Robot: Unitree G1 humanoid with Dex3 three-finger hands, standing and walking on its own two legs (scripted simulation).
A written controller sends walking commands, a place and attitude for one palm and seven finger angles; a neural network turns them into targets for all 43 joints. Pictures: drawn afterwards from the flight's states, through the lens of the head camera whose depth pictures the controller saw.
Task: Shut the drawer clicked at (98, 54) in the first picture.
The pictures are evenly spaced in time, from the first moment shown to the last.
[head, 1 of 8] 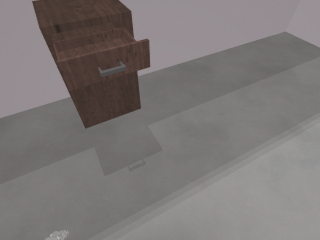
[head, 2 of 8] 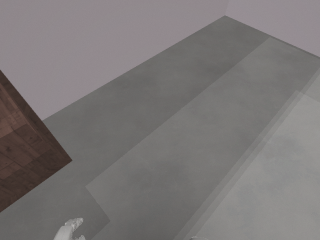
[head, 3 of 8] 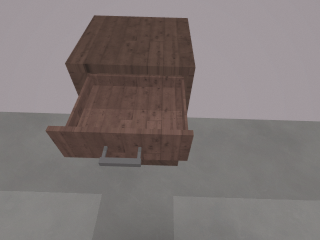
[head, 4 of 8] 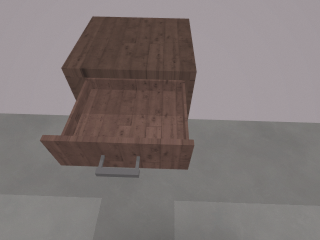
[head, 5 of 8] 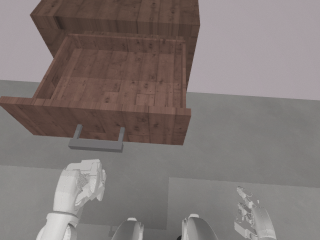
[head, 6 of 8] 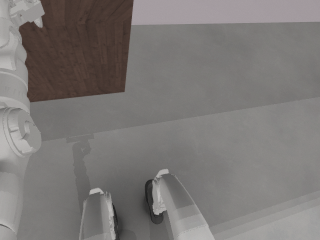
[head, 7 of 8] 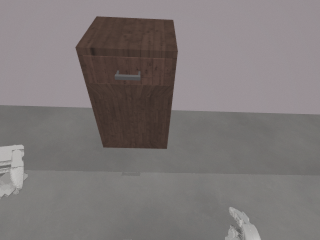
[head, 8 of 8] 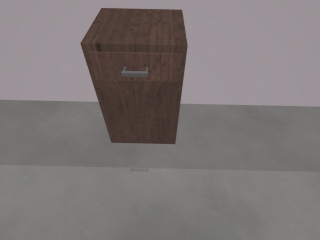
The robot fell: no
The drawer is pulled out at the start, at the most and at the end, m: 0.29 0.29 0.00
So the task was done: yes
